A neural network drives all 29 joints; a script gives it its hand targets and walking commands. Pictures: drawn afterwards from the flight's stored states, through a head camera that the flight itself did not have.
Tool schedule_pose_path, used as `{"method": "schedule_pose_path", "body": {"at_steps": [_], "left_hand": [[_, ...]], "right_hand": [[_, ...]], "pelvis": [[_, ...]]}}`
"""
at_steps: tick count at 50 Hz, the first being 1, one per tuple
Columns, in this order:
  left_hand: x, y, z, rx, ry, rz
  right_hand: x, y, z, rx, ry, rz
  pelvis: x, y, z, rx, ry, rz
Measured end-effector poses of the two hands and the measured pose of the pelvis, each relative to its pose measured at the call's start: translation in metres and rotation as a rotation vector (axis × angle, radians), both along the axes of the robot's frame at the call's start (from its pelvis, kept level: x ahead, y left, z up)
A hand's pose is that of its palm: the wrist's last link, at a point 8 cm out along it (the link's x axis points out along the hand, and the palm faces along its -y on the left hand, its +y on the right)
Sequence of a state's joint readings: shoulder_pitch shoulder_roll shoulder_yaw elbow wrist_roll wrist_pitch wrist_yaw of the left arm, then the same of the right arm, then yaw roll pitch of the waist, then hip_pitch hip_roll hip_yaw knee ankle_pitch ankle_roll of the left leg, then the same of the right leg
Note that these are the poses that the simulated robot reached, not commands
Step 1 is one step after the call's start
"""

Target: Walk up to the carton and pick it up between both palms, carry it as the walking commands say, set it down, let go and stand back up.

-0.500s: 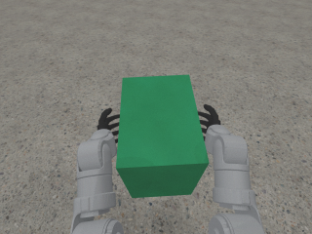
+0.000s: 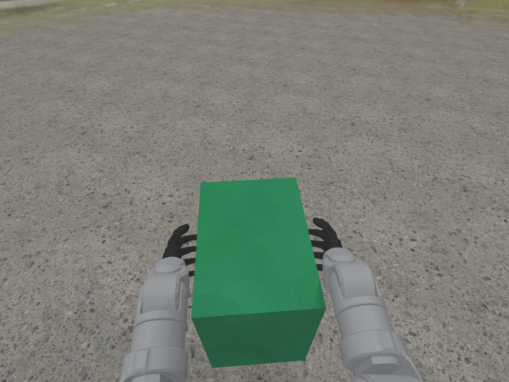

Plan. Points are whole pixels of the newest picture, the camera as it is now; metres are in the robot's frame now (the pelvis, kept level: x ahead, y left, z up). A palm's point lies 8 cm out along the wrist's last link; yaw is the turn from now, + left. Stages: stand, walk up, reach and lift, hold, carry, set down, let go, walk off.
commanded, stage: hold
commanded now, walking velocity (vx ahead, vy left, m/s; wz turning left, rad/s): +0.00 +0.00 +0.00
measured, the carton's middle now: (253, 273) +0.32 +0.01 -0.02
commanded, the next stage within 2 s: set down in 0.08 s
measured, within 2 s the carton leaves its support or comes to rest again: neither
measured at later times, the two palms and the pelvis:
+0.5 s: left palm (181, 268) +0.32 +0.15 +0.01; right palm (326, 266) +0.32 -0.12 +0.01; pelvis +0.00 +0.02 -0.01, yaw +0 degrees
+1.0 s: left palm (190, 284) +0.34 +0.14 -0.08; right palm (317, 279) +0.35 -0.12 -0.08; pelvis -0.01 +0.00 -0.04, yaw +1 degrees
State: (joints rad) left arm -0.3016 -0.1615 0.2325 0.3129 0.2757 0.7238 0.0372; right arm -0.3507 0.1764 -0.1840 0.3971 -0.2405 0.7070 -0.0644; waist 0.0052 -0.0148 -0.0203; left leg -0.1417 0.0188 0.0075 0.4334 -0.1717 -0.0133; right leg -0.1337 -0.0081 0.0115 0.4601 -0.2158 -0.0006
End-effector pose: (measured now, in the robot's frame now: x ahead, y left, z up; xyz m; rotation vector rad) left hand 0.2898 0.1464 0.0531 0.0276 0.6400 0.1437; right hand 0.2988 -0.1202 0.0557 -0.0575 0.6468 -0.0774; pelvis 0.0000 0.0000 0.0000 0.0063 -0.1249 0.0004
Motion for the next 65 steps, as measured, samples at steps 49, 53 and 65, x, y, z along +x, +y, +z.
{"method": "schedule_pose_path", "body": {"at_steps": [49,53,65], "left_hand": [[0.053,-0.002,-0.13,-0.041,0.035,0.031],[0.057,0.0,-0.145,-0.045,0.029,0.03],[0.072,0.004,-0.186,-0.056,0.019,0.031]], "right_hand": [[0.049,-0.002,-0.133,0.026,0.041,-0.038],[0.052,-0.001,-0.148,0.035,0.036,-0.048],[0.065,0.004,-0.191,0.046,0.027,-0.058]], "pelvis": [[-0.006,0.001,-0.035,-0.007,0.418,0.013],[-0.01,0.001,-0.046,-0.008,0.465,0.013],[-0.02,0.004,-0.081,-0.011,0.581,0.021]]}}
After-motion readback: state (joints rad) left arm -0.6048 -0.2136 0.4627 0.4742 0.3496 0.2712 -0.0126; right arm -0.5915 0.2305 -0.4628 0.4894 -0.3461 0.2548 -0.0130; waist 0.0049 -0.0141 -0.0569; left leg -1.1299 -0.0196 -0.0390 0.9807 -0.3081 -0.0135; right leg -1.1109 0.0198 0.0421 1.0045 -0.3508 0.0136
